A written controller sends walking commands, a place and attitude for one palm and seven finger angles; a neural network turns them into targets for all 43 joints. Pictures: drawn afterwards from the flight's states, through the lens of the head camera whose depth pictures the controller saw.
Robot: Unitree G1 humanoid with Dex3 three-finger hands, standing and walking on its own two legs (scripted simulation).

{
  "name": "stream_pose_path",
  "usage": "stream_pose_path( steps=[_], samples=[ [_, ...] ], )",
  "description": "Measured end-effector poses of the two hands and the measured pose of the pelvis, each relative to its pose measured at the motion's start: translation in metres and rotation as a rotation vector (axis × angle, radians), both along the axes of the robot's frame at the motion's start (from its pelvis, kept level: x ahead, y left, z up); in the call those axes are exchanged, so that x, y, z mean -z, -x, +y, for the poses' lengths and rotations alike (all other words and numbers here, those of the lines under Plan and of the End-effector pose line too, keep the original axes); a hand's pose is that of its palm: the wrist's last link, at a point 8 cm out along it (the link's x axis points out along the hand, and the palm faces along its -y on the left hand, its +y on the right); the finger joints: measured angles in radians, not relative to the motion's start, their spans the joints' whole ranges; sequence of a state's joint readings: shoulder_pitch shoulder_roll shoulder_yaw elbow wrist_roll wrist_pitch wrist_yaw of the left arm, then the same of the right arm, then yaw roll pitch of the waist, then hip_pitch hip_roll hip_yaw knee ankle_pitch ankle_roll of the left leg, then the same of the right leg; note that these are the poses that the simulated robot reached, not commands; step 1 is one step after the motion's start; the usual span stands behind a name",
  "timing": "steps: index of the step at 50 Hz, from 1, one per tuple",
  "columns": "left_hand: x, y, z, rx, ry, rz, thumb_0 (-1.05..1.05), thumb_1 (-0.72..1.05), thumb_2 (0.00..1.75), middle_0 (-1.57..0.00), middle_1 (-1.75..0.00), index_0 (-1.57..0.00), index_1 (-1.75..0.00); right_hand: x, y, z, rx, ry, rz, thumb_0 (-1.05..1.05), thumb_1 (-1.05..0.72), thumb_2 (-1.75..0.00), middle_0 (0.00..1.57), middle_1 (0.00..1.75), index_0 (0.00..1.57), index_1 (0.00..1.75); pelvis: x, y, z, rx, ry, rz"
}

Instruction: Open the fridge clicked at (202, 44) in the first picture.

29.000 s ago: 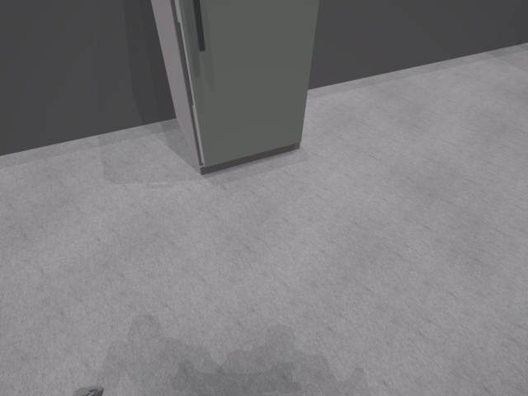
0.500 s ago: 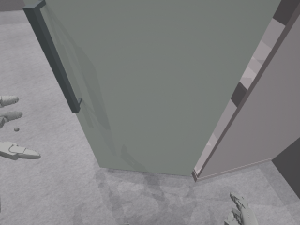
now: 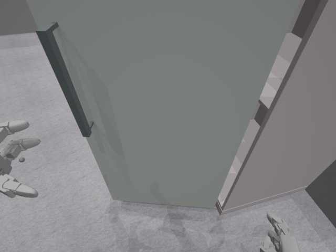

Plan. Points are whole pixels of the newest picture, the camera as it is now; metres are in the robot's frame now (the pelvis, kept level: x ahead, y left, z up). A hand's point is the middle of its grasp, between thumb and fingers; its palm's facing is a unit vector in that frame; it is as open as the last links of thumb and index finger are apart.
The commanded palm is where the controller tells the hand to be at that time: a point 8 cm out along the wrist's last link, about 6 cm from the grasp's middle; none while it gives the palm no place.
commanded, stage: draw the hand back to the body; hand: left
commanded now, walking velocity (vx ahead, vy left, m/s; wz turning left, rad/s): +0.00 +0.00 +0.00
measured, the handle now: (73, 88) +0.48 +0.33 +0.14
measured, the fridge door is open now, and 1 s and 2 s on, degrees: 70 70 70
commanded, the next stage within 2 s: step back with the hand held close in 1.16 s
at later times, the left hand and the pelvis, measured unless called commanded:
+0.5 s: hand (25, 163) +0.23 +0.30 +0.15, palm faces +0.53 -0.78 -0.33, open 11.6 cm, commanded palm +0.17 +0.32 +0.17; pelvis +0.01 +0.00 +0.02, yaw -1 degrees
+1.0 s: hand (40, 168) +0.21 +0.25 +0.17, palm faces +0.47 -0.80 -0.37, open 7.6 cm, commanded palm +0.16 +0.29 +0.19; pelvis +0.02 -0.02 +0.02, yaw -1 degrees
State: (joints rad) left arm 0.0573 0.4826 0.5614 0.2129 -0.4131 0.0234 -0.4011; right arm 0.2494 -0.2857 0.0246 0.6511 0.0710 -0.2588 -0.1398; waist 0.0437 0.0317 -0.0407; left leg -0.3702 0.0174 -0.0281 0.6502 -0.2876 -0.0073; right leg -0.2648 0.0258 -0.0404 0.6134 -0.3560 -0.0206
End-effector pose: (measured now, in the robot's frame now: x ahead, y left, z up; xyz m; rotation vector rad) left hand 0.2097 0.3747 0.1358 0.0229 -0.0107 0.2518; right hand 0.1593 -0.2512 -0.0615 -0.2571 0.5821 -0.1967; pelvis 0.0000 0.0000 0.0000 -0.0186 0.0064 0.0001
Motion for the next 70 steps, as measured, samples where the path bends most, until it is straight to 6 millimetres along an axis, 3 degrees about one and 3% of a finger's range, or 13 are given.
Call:
stream_pose_path(
  steps=[5, 8, 13, 20, 29, 45, 54, 70],
  samples=[
    [0.001, 0.014, -0.009, -0.008, -0.007, 0.001, -0.02, -0.52, 0.22, -0.25, -1.13, -0.25, -1.13, -0.002, -0.004, 0.009, -0.022, 0.000, -0.010, 0.01, -0.90, -0.90, 0.20, 0.30, 0.20, 0.30, -0.001, 0.004, 0.000, -0.006, 0.001, -0.022],
    [-0.004, 0.019, -0.007, -0.142, -0.139, 0.031, -0.02, -0.47, 0.25, -0.25, -1.10, -0.25, -1.10, -0.002, -0.007, 0.016, -0.065, 0.007, -0.002, 0.01, -0.90, -0.90, 0.20, 0.30, 0.20, 0.30, -0.004, 0.006, 0.000, -0.017, 0.005, -0.037],
    [-0.014, 0.030, -0.013, -0.312, -0.281, 0.018, -0.02, -0.33, 0.31, -0.24, -1.02, -0.24, -1.02, -0.001, -0.010, 0.028, -0.094, -0.017, 0.033, 0.01, -0.90, -0.90, 0.20, 0.30, 0.20, 0.30, -0.010, 0.006, 0.002, -0.011, 0.000, -0.050],
    [-0.025, 0.033, -0.032, -0.340, -0.336, -0.024, -0.01, -0.10, 0.43, -0.24, -0.88, -0.24, -0.88, 0.003, -0.013, 0.036, -0.093, -0.044, 0.084, 0.01, -0.90, -0.90, 0.20, 0.30, 0.20, 0.30, -0.015, -0.001, 0.003, 0.001, -0.011, -0.074],
    [-0.039, 0.031, -0.055, -0.281, -0.383, -0.045, -0.01, 0.22, 0.58, -0.23, -0.70, -0.23, -0.69, -0.001, -0.025, 0.029, -0.072, -0.059, 0.077, 0.01, -0.90, -0.90, 0.20, 0.30, 0.20, 0.30, -0.019, -0.014, 0.000, 0.018, -0.018, -0.094],
    [-0.051, 0.045, -0.089, -0.218, -0.420, -0.074, 0.00, 0.76, 0.84, -0.21, -0.38, -0.21, -0.37, -0.003, -0.039, 0.014, -0.071, -0.058, 0.071, 0.01, -0.90, -0.90, 0.20, 0.30, 0.20, 0.30, -0.018, -0.021, -0.012, 0.013, -0.020, -0.104],
    [-0.050, 0.048, -0.090, -0.237, -0.415, -0.066, 0.01, 0.87, 0.89, -0.21, -0.32, -0.21, -0.31, 0.001, -0.033, 0.013, -0.070, -0.067, 0.086, 0.01, -0.90, -0.90, 0.20, 0.30, 0.20, 0.30, -0.018, -0.019, -0.017, 0.012, -0.021, -0.110],
    [-0.056, 0.048, -0.084, -0.205, -0.467, -0.105, 0.01, 0.89, 0.90, -0.21, -0.30, -0.21, -0.30, 0.003, -0.021, 0.013, -0.056, -0.060, 0.116, 0.01, -0.90, -0.90, 0.20, 0.30, 0.20, 0.30, -0.015, -0.008, -0.011, -0.006, -0.004, -0.067]
  ],
)
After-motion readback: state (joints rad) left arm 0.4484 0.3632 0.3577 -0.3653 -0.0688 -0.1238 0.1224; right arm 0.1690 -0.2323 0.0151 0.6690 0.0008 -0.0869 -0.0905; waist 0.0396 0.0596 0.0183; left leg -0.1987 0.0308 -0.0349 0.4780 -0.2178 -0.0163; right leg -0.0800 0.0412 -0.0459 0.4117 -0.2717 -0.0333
